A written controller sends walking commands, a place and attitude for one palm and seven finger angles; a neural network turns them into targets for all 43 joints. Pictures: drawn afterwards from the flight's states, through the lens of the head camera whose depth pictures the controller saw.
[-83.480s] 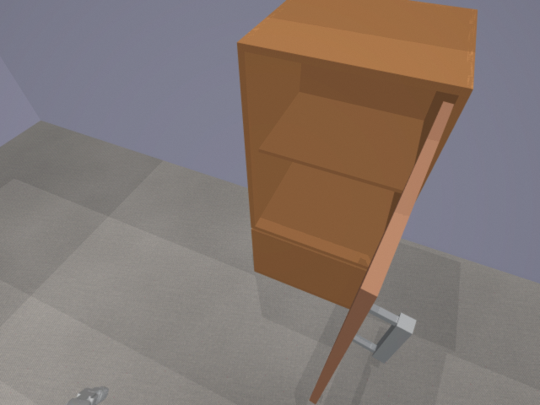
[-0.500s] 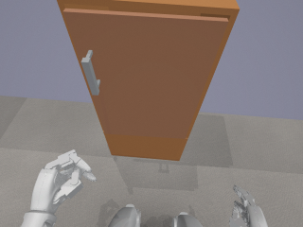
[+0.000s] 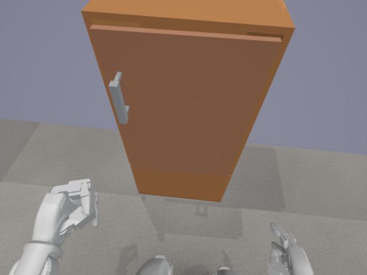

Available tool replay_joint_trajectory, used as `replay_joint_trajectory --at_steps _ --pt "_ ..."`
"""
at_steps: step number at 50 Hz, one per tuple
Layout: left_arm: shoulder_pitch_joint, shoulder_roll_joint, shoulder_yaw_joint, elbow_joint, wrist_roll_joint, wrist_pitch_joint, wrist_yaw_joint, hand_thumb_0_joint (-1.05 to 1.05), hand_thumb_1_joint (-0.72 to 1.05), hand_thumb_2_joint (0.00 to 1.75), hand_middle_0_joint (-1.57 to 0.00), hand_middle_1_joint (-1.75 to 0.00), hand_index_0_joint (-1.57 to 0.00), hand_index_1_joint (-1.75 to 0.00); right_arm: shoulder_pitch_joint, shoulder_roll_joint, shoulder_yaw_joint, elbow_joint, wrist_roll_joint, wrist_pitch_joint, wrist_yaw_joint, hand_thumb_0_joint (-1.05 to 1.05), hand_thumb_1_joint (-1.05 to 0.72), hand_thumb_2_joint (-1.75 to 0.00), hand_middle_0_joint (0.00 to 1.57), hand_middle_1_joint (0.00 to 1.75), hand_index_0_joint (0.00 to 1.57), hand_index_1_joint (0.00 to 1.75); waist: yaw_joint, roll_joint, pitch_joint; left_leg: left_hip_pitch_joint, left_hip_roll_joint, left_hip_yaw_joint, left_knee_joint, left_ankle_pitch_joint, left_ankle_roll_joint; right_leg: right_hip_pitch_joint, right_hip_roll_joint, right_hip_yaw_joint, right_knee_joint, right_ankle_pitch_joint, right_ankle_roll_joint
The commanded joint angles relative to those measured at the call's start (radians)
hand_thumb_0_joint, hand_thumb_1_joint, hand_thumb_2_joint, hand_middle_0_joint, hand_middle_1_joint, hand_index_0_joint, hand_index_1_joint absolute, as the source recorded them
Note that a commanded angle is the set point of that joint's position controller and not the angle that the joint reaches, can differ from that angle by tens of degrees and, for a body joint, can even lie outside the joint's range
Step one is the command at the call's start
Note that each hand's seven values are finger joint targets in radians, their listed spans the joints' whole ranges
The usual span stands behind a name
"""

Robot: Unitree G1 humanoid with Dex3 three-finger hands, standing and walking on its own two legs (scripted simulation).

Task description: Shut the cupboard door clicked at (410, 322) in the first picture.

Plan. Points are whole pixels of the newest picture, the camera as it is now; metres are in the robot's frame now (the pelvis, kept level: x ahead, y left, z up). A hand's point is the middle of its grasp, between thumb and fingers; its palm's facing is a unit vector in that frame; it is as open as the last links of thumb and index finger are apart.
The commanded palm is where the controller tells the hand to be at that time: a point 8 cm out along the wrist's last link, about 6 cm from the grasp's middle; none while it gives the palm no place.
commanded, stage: raise the hand and make a fist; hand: left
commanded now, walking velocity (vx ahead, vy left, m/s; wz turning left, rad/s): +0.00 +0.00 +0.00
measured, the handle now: (121, 98) +0.52 +0.21 +0.07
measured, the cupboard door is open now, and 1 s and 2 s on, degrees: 1 1 1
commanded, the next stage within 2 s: bring the fist close to the handle in 0.38 s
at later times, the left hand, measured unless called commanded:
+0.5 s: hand (106, 212) +0.22 +0.17 +0.06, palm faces -0.01 -1.00 -0.04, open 3.1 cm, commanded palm +0.21 +0.22 +0.07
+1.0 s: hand (118, 162) +0.33 +0.17 +0.07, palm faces +0.01 -1.00 -0.04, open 3.1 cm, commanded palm +0.31 +0.22 +0.07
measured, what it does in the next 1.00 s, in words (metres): stands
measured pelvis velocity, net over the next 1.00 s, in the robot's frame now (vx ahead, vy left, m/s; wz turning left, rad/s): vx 0.00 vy -0.03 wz -0.01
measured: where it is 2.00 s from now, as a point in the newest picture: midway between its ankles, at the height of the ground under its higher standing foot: outside the picture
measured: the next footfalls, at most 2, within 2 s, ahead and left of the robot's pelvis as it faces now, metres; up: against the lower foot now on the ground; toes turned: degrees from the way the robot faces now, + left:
none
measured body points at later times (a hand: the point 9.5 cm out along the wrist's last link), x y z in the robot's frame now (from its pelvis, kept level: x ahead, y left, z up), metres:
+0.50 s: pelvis +0.00 -0.02 +0.00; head +0.05 -0.02 +0.45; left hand +0.22 +0.22 +0.07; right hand +0.18 -0.25 -0.07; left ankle +0.03 +0.07 -0.66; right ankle +0.01 -0.12 -0.66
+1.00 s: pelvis +0.00 -0.03 +0.00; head +0.06 -0.03 +0.45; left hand +0.32 +0.22 +0.07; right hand +0.14 -0.28 -0.09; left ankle +0.03 +0.07 -0.66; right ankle +0.01 -0.12 -0.66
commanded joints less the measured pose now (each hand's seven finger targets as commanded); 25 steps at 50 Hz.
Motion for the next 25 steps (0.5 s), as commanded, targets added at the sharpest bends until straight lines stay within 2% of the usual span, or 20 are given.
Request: replay_joint_trajectory --at_steps 1,5,6,10,11,15,16,17,20,21,22,25 --pt "-0.056 0.111 0.072 -0.184 -0.025 -0.059 -0.011 0.00 0.90 0.90 -1.30 -1.50 -1.30 -1.50 -0.046 -0.146 -0.069 -0.155 0.005 -0.066 -0.019 0.00 -0.90 -0.90 0.20 0.30 0.20 0.30 -0.010 0.023 -0.163 0.188 0.024 -0.116 -0.234 0.180 -0.065 0.059 0.033 0.028 -0.131 0.152 -0.022" --pt "-0.045 0.097 0.069 -0.175 -0.035 -0.068 -0.011 0.00 0.90 0.90 -1.30 -1.50 -1.30 -1.50 -0.041 -0.144 -0.073 -0.154 0.003 -0.069 -0.016 0.00 -0.90 -0.90 0.20 0.30 0.20 0.30 -0.011 0.006 -0.171 0.175 0.017 -0.095 -0.217 0.203 -0.060 0.074 0.028 0.036 -0.136 0.175 -0.018" --pt "-0.045 0.113 0.083 -0.173 -0.033 -0.072 -0.010 0.00 0.90 0.90 -1.30 -1.50 -1.30 -1.50 -0.045 -0.145 -0.075 -0.150 0.002 -0.070 -0.017 0.00 -0.90 -0.90 0.20 0.30 0.20 0.30 -0.008 -0.004 -0.172 0.164 0.017 -0.094 -0.209 0.207 -0.058 0.080 0.028 0.041 -0.133 0.177 -0.020" --pt "-0.056 0.104 0.078 -0.176 -0.036 -0.093 -0.009 0.00 0.90 0.90 -1.30 -1.50 -1.30 -1.50 -0.045 -0.142 -0.076 -0.148 0.001 -0.070 -0.014 0.00 -0.90 -0.90 0.20 0.30 0.20 0.30 -0.008 0.006 -0.172 0.151 0.013 -0.082 -0.198 0.203 -0.055 0.076 0.023 0.051 -0.132 0.174 -0.018" --pt "-0.047 0.121 0.090 -0.170 -0.032 -0.095 -0.005 0.00 0.90 0.90 -1.30 -1.50 -1.30 -1.50 -0.045 -0.144 -0.078 -0.145 0.002 -0.069 -0.014 0.00 -0.90 -0.90 0.20 0.30 0.20 0.30 -0.007 -0.002 -0.173 0.140 0.013 -0.081 -0.191 0.204 -0.052 0.083 0.025 0.057 -0.132 0.171 -0.019" --pt "-0.051 0.105 0.071 -0.187 -0.033 -0.101 -0.007 0.00 0.90 0.90 -1.30 -1.50 -1.30 -1.50 -0.049 -0.141 -0.078 -0.149 0.004 -0.065 -0.013 0.00 -0.90 -0.90 0.20 0.30 0.20 0.30 -0.013 0.014 -0.174 0.146 0.012 -0.073 -0.190 0.188 -0.050 0.078 0.022 0.066 -0.143 0.160 -0.015" --pt "-0.056 0.121 0.080 -0.194 -0.030 -0.101 -0.005 0.00 0.90 0.90 -1.30 -1.50 -1.30 -1.50 -0.048 -0.141 -0.077 -0.146 0.003 -0.064 -0.014 0.00 -0.90 -0.90 0.20 0.30 0.20 0.30 -0.011 0.020 -0.175 0.144 0.012 -0.073 -0.185 0.198 -0.047 0.087 0.024 0.070 -0.140 0.168 -0.017" --pt "-0.052 0.118 0.082 -0.194 -0.032 -0.100 -0.004 0.00 0.90 0.90 -1.30 -1.50 -1.30 -1.50 -0.048 -0.139 -0.077 -0.147 0.002 -0.062 -0.015 0.00 -0.90 -0.90 0.20 0.30 0.20 0.30 -0.011 0.011 -0.189 0.142 0.011 -0.070 -0.182 0.201 -0.045 0.096 0.021 0.073 -0.142 0.174 -0.015" --pt "-0.053 0.102 0.070 -0.170 -0.036 -0.096 -0.009 0.00 0.90 0.90 -1.30 -1.50 -1.30 -1.50 -0.051 -0.137 -0.075 -0.148 0.005 -0.058 -0.016 0.00 -0.90 -0.90 0.20 0.30 0.20 0.30 -0.020 -0.008 -0.157 0.119 0.009 -0.063 -0.172 0.172 -0.044 0.081 0.018 0.086 -0.158 0.142 -0.010" --pt "-0.056 0.115 0.084 -0.159 -0.038 -0.093 -0.008 0.00 0.90 0.90 -1.30 -1.50 -1.30 -1.50 -0.052 -0.138 -0.074 -0.144 0.004 -0.055 -0.018 0.00 -0.90 -0.90 0.20 0.30 0.20 0.30 -0.017 -0.029 -0.150 0.101 0.010 -0.064 -0.165 0.169 -0.042 0.089 0.018 0.096 -0.164 0.129 -0.010" --pt "-0.060 0.098 0.064 -0.172 -0.036 -0.096 -0.013 0.00 0.90 0.90 -1.30 -1.50 -1.30 -1.50 -0.056 -0.136 -0.074 -0.150 0.006 -0.056 -0.017 0.00 -0.90 -0.90 0.20 0.30 0.20 0.30 -0.019 -0.010 -0.151 0.110 0.010 -0.061 -0.166 0.170 -0.042 0.086 0.015 0.097 -0.163 0.128 -0.010" --pt "-0.094 0.109 0.069 -0.184 -0.033 -0.102 -0.010 0.00 0.90 0.90 -1.30 -1.50 -1.30 -1.50 -0.051 -0.138 -0.072 -0.146 0.005 -0.058 -0.018 0.00 -0.90 -0.90 0.20 0.30 0.20 0.30 -0.023 0.000 -0.172 0.121 0.010 -0.062 -0.164 0.176 -0.041 0.084 0.015 0.094 -0.158 0.143 -0.009"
